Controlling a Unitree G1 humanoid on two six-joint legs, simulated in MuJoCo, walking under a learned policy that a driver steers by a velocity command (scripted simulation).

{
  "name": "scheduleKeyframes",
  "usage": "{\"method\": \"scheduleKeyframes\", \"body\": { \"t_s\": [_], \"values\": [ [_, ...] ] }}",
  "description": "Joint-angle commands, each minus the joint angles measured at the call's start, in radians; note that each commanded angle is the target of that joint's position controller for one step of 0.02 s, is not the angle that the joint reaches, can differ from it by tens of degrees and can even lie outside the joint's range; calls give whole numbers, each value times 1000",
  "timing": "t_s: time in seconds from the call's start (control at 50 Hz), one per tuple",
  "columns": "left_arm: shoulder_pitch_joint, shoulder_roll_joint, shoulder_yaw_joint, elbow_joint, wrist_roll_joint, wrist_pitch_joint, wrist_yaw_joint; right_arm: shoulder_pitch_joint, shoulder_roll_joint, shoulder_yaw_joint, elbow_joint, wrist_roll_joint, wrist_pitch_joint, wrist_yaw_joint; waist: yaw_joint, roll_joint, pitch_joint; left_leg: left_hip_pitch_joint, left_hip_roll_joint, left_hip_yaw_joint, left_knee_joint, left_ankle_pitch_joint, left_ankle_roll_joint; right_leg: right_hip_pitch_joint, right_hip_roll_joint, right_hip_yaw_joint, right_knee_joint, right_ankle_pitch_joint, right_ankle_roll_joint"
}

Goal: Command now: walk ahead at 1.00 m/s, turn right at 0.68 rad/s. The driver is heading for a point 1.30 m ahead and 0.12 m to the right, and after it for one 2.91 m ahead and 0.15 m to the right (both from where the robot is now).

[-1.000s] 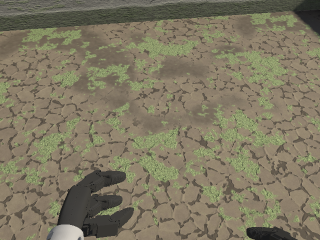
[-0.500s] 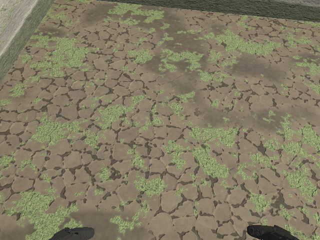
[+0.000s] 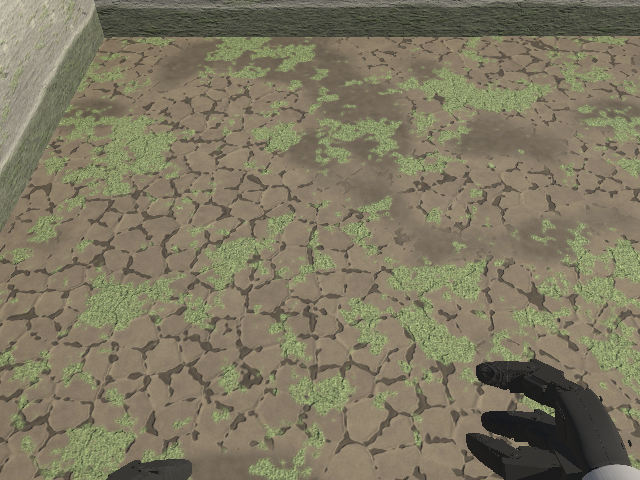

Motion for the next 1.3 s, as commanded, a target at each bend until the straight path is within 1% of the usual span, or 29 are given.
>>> {"method": "scheduleKeyframes", "body": {
  "t_s": [0.02, 0.04, 0.06, 0.08, 0.1, 0.12, 0.14, 0.2, 0.26, 0.3, 0.34, 0.38, 0.46, 0.56, 0.66, 0.68, 0.72, 0.78, 0.86, 0.88, 0.9, 0.96, 0.98, 1.1, 1.12, 1.18, 1.2, 1.24, 1.3],
  "values": [
    [-66, 108, 26, -84, 6, -14, 0, -122, -94, -35, -106, 11, -24, -12, -4, 15, -86, 80, 133, -117, -157, -115, -146, -33, 25, 50, -66, -45, -55],
    [-96, 115, 29, -95, -11, -19, 3, -124, -77, -33, -110, 3, -23, -8, -10, -31, -74, 133, 143, -107, -105, -88, -125, -107, 6, 92, -92, -62, -56],
    [-130, 110, 24, -108, -13, -22, 2, -105, -70, -29, -104, -5, -25, -5, -29, -50, -84, 169, 140, -80, -71, -62, -126, -149, 1, 129, -112, -88, -57],
    [-135, 101, 21, -113, -19, -29, 6, -59, -63, -34, -93, -23, -27, -1, -48, -42, -99, 242, 162, -86, -57, 28, -150, -190, 12, 126, -68, -74, -33],
    [-114, 85, 17, -115, -23, -32, 9, -30, -88, -45, -80, -25, -30, -3, -47, 17, -120, 261, 196, -112, -67, -4, -150, -204, 20, 121, -29, -66, -27],
    [-105, 83, 17, -116, -23, -30, 11, -24, -107, -53, -75, -24, -31, -7, -43, 57, -114, 256, 224, -130, -82, -52, -139, -222, 23, 112, 6, -56, -26],
    [-108, 73, 10, -112, -16, -26, 21, -26, -101, -52, -68, -26, -30, -19, -41, 85, -105, 238, 233, -115, -98, -45, -128, -211, 13, 121, -2, -24, -27],
    [-89, 95, 18, -108, -13, -16, 19, -44, -93, -54, -59, -23, -33, -35, -12, 42, -102, 234, 229, -59, -71, -17, -103, -199, 18, 128, 9, 7, -39],
    [-73, 110, 20, -103, -10, -8, 13, -41, -83, -60, -50, -19, -37, -35, 4, -27, -101, 268, 192, 15, 14, 48, -95, -216, 21, 175, -21, 48, -64],
    [-89, 101, 10, -113, -6, -7, 10, -41, -60, -55, -50, -22, -41, -30, 7, -78, -101, 267, 161, 38, 61, 76, -93, -222, 16, 232, -60, 74, -78],
    [-109, 95, 0, -125, -5, -6, 8, -38, -50, -53, -51, -26, -46, -26, 5, -103, -105, 269, 142, 44, 81, 88, -89, -227, 12, 284, -89, 109, -81],
    [-121, 86, -9, -132, -2, -7, 10, -24, -47, -52, -44, -30, -52, -23, 2, -97, -119, 282, 139, 45, 79, 97, -82, -218, 15, 303, -98, 148, -76],
    [-130, 77, -21, -134, 5, -12, 13, -7, -39, -52, -37, -33, -49, -22, -1, -57, -154, 309, 149, 46, 72, 112, -69, -189, 23, 297, -83, 239, -62],
    [-134, 62, -36, -137, 12, -17, 9, -12, -22, -50, -34, -31, -37, -24, 1, -37, -139, 300, 157, 54, 64, 70, -61, -185, 29, 297, -88, 264, -54],
    [-141, 49, -45, -141, 16, -25, 4, -28, -7, -49, -36, -29, -29, -26, 3, -35, -123, 291, 162, 53, 62, 38, -60, -186, 32, 308, -109, 261, -49],
    [-123, 49, -46, -133, 20, -27, 6, -20, -6, -50, -35, -30, -28, -25, 2, -36, -133, 294, 159, 53, 68, 23, -60, -177, 32, 316, -106, 287, -50],
    [-92, 53, -45, -117, 25, -27, 11, 9, -7, -52, -27, -31, -26, -24, -6, -45, -137, 292, 150, 56, 78, -32, -57, -168, 32, 336, -105, 311, -55],
    [-83, 53, -44, -107, 25, -27, 13, 34, -4, -56, -15, -27, -16, -19, -10, -66, -113, 276, 146, 54, 77, -127, -52, -188, 29, 363, -140, 217, -61],
    [-60, 63, -37, -91, 29, -27, 14, 88, -11, -58, 9, -25, -5, -16, -22, -62, -64, 266, 150, 45, 55, -184, -36, -216, 28, 388, -184, 76, -61],
    [-36, 68, -36, -87, 35, -18, 16, 99, -12, -54, 12, -26, -5, -21, -4, -80, -46, 249, 151, 35, 37, -189, -30, -212, 36, 389, -202, 60, -58],
    [-31, 66, -35, -82, 36, -14, 17, 109, -16, -55, 19, -24, -6, -24, -7, -70, -32, 247, 155, 30, 20, -179, -26, -206, 35, 391, -207, 57, -54],
    [-11, 61, -33, -67, 38, -10, 18, 129, -22, -55, 37, -24, -9, -30, 0, -29, -36, 261, 176, 14, -20, -87, -17, -164, 41, 366, -188, 154, -36],
    [-10, 63, -32, -62, 37, -7, 19, 150, -29, -51, 47, -29, -13, -26, 1, -16, -50, 277, 183, 13, -20, -59, -10, -157, 35, 362, -181, 168, -35],
    [29, 68, -27, -27, 40, 5, 36, 206, -55, -53, 75, -21, -6, -27, 6, -6, -98, 324, 214, 3, -23, 212, 7, -109, 40, 317, -131, 268, -24],
    [11, 55, -30, -37, 36, 9, 35, 220, -71, -57, 79, -27, -2, -28, 14, -6, -116, 326, 217, 9, -16, 245, 7, -96, 39, 311, -117, 304, -29],
    [25, 66, -28, -24, 38, 17, 41, 228, -73, -58, 74, -28, 9, -28, 18, -9, -132, 331, 219, 15, -1, 305, 17, -99, 37, 300, -80, 336, -28],
    [34, 55, -30, -14, 36, 24, 51, 257, -73, -57, 88, -22, 10, -38, 24, 9, -160, 362, 238, 7, 0, 380, 17, -93, 24, 294, -80, 357, -35],
    [42, 63, -27, 0, 34, 30, 59, 259, -79, -57, 87, -20, 16, -44, 24, 0, -140, 365, 243, 9, 4, 420, 23, -114, 25, 288, -73, 350, -31],
    [36, 67, -25, 10, 36, 36, 62, 263, -85, -60, 85, -22, 29, -44, 24, -16, -119, 345, 236, 16, 0, 366, 26, -129, 22, 291, -72, 353, -35]
  ]
}}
